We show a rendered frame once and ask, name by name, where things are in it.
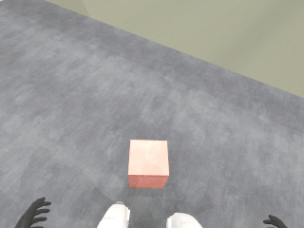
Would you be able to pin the robot left hand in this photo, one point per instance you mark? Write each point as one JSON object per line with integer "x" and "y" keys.
{"x": 29, "y": 217}

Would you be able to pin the robot thigh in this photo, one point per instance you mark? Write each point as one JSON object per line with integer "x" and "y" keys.
{"x": 181, "y": 220}
{"x": 117, "y": 216}

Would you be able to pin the robot right hand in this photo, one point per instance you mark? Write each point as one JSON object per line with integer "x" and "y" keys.
{"x": 275, "y": 221}

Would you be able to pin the robot right thigh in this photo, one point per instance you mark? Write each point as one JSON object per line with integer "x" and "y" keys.
{"x": 181, "y": 220}

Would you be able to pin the carton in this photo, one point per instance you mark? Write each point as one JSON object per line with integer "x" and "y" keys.
{"x": 148, "y": 166}

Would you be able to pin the robot left thigh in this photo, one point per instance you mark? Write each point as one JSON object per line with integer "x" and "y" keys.
{"x": 117, "y": 216}

